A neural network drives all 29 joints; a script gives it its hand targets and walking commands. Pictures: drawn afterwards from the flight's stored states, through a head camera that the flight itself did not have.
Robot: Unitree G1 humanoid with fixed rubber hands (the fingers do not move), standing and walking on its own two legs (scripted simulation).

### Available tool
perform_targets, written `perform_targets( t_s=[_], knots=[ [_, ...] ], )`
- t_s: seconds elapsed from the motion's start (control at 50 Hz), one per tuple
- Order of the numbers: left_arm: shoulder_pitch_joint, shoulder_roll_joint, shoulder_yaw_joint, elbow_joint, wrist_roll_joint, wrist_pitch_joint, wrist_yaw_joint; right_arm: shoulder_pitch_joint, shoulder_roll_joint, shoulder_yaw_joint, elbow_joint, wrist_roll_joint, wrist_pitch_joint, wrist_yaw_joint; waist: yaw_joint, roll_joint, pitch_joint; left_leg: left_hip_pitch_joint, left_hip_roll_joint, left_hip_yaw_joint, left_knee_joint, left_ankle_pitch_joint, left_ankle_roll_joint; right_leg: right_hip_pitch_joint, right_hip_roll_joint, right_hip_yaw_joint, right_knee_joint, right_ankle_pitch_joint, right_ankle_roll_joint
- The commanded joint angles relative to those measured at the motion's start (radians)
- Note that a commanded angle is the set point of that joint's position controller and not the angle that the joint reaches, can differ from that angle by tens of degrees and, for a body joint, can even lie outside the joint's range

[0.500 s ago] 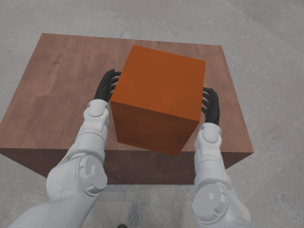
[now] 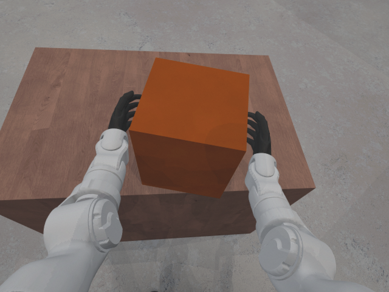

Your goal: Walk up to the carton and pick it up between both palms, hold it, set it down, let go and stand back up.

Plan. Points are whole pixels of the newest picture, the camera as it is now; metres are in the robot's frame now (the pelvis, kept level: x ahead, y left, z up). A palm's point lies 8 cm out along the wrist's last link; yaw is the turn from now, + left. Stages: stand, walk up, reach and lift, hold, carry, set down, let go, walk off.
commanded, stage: set down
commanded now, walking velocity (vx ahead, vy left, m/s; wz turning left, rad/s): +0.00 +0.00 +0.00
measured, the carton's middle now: (190, 134) +0.46 +0.00 -0.02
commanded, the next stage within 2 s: none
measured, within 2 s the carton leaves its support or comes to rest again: neither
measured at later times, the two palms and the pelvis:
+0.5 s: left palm (92, 118) +0.46 +0.21 +0.04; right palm (287, 135) +0.42 -0.21 +0.05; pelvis -0.02 +0.01 -0.03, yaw +0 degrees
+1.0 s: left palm (86, 86) +0.47 +0.20 +0.13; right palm (304, 112) +0.42 -0.21 +0.13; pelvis -0.03 +0.00 -0.02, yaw +0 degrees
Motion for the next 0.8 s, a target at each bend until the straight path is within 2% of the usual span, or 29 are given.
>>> perform_targets(
  t_s=[0.0,0.04,0.08,0.14,0.24,0.32,0.38,0.4,0.42,0.44,0.5,0.54,0.66,0.72,0.78],
  knots=[
    [-0.595,0.19,-0.266,0.069,-0.297,-0.093,0.04,-0.476,-0.096,0.291,-0.004,0.247,-0.022,-0.044,-0.018,0.125,-0.712,0.151,-0.014,0.07,0.137,0.293,-0.031,0.145,0.009,-0.039,0.127,0.456,0.02],
    [-0.648,0.242,-0.328,0.134,-0.372,-0.139,0.035,-0.524,-0.159,0.327,-0.014,0.304,-0.027,-0.052,-0.028,0.131,-0.805,0.099,-0.018,0.061,0.17,0.287,-0.041,0.184,0.002,-0.035,0.189,0.528,0.027],
    [-0.686,0.273,-0.385,0.184,-0.422,-0.164,0.034,-0.558,-0.235,0.349,-0.007,0.362,-0.033,-0.054,-0.038,0.165,-0.873,0.155,-0.012,0.047,0.212,0.358,-0.068,0.123,0.013,-0.053,0.219,0.556,0.021],
    [-0.717,0.285,-0.457,0.244,-0.477,-0.167,0.031,-0.591,-0.336,0.379,0.04,0.443,-0.042,-0.048,-0.044,0.233,-0.911,0.325,0.005,0.022,0.299,0.531,-0.116,-0.076,0.042,-0.09,0.226,0.517,0.0],
    [-0.718,0.283,-0.545,0.305,-0.554,-0.156,0.009,-0.624,-0.438,0.47,0.143,0.582,-0.037,-0.025,-0.037,0.259,-0.84,0.396,0.02,-0.006,0.357,0.652,-0.144,-0.21,0.055,-0.111,0.239,0.456,-0.014],
    [-0.732,0.293,-0.604,0.295,-0.613,-0.152,-0.01,-0.657,-0.483,0.564,0.18,0.696,-0.015,0.003,-0.026,0.252,-0.798,0.385,0.021,-0.014,0.356,0.655,-0.139,-0.237,0.05,-0.113,0.25,0.43,-0.014],
    [-0.759,0.309,-0.644,0.243,-0.663,-0.151,-0.022,-0.683,-0.503,0.622,0.155,0.762,0.01,0.026,-0.021,0.24,-0.815,0.368,0.018,-0.012,0.344,0.62,-0.128,-0.241,0.043,-0.113,0.255,0.411,-0.009],
    [-0.657,0.301,-0.627,0.418,-0.615,-0.123,-0.035,-0.633,-0.414,0.689,0.396,0.782,0.045,0.046,-0.014,0.123,-0.545,0.276,0.026,-0.05,0.343,0.54,-0.067,-0.33,0.027,-0.128,0.261,0.275,0.0],
    [-0.681,0.308,-0.647,0.352,-0.636,-0.136,-0.052,-0.634,-0.439,0.675,0.316,0.783,0.04,0.05,-0.017,0.148,-0.603,0.234,0.016,-0.035,0.319,0.483,-0.066,-0.348,0.012,-0.111,0.236,0.231,-0.002],
    [-0.696,0.306,-0.671,0.349,-0.654,-0.144,-0.057,-0.644,-0.457,0.681,0.298,0.789,0.042,0.056,-0.02,0.153,-0.619,0.231,0.014,-0.033,0.31,0.452,-0.066,-0.324,0.009,-0.11,0.249,0.235,-0.002],
    [-0.842,0.317,-0.729,0.186,-0.752,-0.18,-0.048,-0.727,-0.48,0.644,0.085,0.772,0.023,0.058,-0.02,0.217,-0.875,0.311,0.012,-0.007,0.32,0.473,-0.099,-0.316,0.018,-0.123,0.256,0.238,-0.001],
    [-0.894,0.336,-0.727,0.103,-0.771,-0.175,-0.039,-0.768,-0.499,0.606,0.006,0.742,0.03,0.051,-0.029,0.23,-0.993,0.354,0.01,-0.004,0.336,0.482,-0.109,-0.294,0.024,-0.125,0.265,0.284,-0.003],
    [-0.876,0.378,-0.696,0.118,-0.731,-0.095,-0.04,-0.77,-0.577,0.503,-0.014,0.656,0.084,-0.01,-0.075,0.233,-1.022,0.328,-0.007,0.016,0.315,0.371,-0.106,-0.219,0.035,-0.092,0.237,0.33,-0.023],
    [-0.876,0.391,-0.678,0.112,-0.718,-0.064,-0.04,-0.774,-0.564,0.495,-0.047,0.648,0.114,-0.03,-0.071,0.227,-1.019,0.322,-0.014,0.019,0.295,0.365,-0.103,-0.154,0.036,-0.088,0.224,0.363,-0.017],
    [-0.882,0.411,-0.667,0.132,-0.712,-0.022,-0.04,-0.779,-0.546,0.519,-0.022,0.684,0.164,-0.027,-0.054,0.218,-0.94,0.317,-0.015,0.016,0.257,0.341,-0.092,-0.107,0.03,-0.088,0.206,0.345,-0.014]
  ],
)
